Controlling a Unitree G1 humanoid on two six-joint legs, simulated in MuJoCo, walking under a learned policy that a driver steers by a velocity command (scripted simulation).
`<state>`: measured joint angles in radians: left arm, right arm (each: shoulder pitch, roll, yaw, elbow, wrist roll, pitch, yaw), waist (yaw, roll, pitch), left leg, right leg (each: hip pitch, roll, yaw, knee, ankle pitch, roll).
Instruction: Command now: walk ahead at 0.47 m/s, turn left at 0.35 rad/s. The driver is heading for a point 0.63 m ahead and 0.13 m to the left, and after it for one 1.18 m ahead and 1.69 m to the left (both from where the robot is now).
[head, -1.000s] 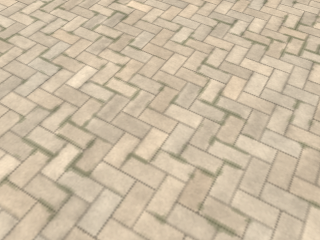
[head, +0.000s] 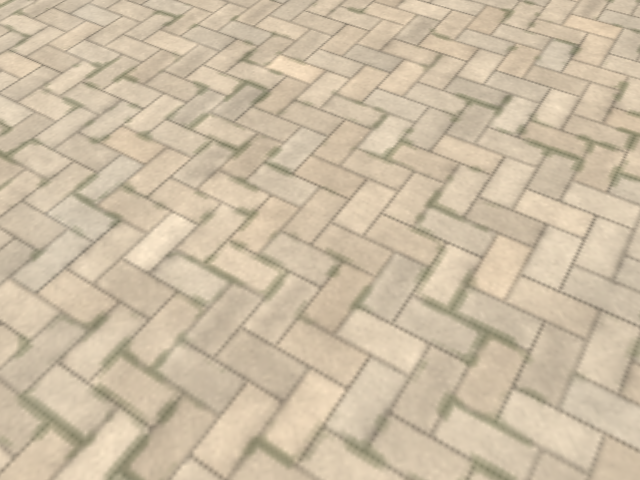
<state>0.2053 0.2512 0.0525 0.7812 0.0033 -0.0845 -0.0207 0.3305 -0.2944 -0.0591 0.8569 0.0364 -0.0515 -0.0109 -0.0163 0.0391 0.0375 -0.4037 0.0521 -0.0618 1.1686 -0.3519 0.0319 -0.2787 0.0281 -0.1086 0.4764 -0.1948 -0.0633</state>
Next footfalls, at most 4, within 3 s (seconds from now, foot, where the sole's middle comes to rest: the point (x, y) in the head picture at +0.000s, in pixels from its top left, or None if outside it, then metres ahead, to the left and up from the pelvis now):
0.44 left None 0.35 0.19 -0.77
0.96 right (308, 383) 0.71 0.07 -0.77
1.42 left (209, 449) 0.57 0.28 -0.77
1.88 right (213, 296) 0.96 0.31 -0.77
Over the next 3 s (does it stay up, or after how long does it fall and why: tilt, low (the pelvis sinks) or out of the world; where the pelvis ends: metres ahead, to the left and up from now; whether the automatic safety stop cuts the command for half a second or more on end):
stays up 1.06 0.84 0.00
